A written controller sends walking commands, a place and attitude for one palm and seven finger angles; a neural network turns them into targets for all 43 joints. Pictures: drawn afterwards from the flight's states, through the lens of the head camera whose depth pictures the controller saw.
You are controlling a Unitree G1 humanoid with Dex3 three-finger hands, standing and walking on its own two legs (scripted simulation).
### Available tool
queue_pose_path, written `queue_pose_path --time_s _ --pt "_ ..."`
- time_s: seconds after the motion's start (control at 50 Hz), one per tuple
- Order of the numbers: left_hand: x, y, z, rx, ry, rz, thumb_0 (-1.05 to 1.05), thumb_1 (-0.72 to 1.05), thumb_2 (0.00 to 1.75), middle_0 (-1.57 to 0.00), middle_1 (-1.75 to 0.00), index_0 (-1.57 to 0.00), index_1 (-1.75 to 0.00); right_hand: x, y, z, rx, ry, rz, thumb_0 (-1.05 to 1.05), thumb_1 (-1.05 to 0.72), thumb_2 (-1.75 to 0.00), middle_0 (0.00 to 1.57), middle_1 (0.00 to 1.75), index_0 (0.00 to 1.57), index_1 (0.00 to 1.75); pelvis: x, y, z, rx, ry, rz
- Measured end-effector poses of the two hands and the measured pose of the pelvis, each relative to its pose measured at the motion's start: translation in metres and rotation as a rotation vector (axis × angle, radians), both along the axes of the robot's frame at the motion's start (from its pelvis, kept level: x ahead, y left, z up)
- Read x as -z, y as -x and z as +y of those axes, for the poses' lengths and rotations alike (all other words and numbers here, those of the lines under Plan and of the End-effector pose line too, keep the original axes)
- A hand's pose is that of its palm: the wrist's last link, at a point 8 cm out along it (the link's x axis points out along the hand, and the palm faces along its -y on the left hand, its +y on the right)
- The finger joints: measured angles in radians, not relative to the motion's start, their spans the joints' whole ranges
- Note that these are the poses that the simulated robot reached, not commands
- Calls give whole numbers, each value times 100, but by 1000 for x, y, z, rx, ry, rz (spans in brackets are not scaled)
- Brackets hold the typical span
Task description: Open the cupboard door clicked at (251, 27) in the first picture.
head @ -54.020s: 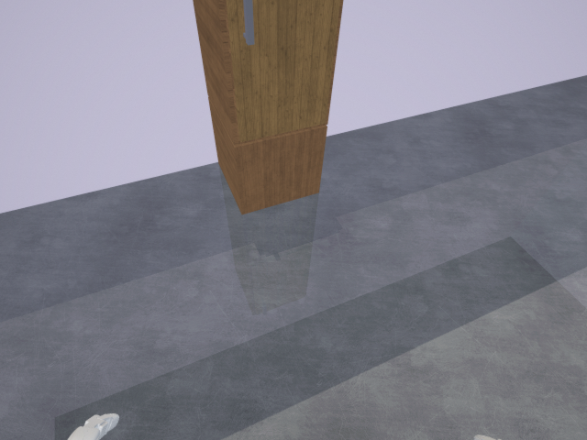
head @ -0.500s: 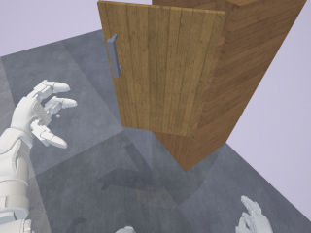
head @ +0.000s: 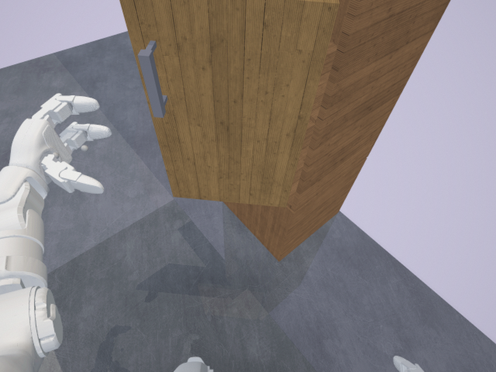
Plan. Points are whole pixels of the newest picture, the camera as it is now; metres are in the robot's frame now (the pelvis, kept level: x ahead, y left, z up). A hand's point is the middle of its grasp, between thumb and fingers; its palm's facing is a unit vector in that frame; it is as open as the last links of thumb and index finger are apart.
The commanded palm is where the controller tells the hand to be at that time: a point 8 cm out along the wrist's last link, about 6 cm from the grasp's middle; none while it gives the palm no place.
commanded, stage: move the hooked fingers beside the handle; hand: left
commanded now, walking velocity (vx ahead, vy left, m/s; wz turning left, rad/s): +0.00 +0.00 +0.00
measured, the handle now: (155, 80) +0.61 +0.19 +0.12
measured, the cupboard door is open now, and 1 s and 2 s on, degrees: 45 45 45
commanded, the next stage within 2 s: none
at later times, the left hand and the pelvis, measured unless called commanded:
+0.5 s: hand (105, 108) +0.50 +0.25 +0.14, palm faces -0.06 -1.00 +0.02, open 14.0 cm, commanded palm +0.50 +0.30 +0.13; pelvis +0.00 +0.00 -0.01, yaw -2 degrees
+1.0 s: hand (124, 86) +0.58 +0.24 +0.13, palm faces -0.08 -1.00 +0.01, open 14.0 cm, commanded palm +0.56 +0.29 +0.12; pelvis +0.02 +0.01 -0.02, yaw -4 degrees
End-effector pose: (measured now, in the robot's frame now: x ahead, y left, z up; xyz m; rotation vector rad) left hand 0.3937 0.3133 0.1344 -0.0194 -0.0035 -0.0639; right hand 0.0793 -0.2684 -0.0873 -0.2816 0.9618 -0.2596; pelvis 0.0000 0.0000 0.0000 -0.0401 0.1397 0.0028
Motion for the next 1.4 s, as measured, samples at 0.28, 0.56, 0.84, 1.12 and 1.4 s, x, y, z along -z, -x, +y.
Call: queue_pose_path --time_s 0.28,0.56,0.84,1.12,1.4 --pt "-2 -54 -10 -5 0 17 -2 -50 30 -30 -120 -30 -120 12 44 -7 76 12 145 0 -91 -90 20 30 20 30 8 1 -1 15 5 70" --pt "-1 -103 -6 6 2 22 -2 -50 30 -30 -120 -30 -120 12 101 -9 183 47 354 0 -91 -90 20 30 20 30 15 -5 1 29 18 152" --pt "3 -153 -11 8 -17 42 -2 -50 30 -30 -120 -30 -120 12 117 12 218 42 442 0 -91 -90 20 30 20 30 22 -14 10 39 36 222" --pt "13 -161 -9 -14 -8 73 -2 -50 30 -30 -120 -30 -120 15 113 30 233 -24 469 0 -91 -90 20 30 20 30 20 -28 14 56 31 234" --pt "2 -139 -9 11 -9 54 -2 -50 30 -29 -120 -30 -120 14 85 6 175 19 395 0 -91 -90 20 30 20 30 20 -22 8 27 38 202"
